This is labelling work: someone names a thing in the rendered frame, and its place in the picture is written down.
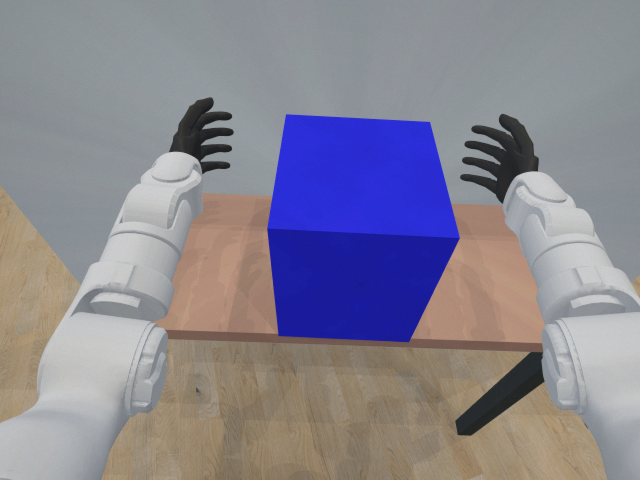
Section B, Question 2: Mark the left robot upper arm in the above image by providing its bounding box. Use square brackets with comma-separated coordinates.
[0, 312, 168, 480]

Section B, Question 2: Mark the left robot forearm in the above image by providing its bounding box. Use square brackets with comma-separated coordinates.
[37, 152, 203, 398]

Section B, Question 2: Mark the carton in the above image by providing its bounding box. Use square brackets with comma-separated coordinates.
[267, 114, 460, 342]

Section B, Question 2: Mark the right robot upper arm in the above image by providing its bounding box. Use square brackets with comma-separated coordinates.
[541, 312, 640, 480]

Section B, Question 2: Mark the right robot forearm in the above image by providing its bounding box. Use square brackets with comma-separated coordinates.
[502, 171, 640, 325]

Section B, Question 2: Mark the robot left hand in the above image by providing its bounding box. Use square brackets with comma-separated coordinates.
[169, 97, 234, 174]

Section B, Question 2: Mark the table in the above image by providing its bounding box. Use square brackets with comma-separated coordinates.
[153, 193, 546, 436]

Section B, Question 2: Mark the robot right hand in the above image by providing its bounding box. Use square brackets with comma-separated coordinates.
[460, 114, 539, 204]

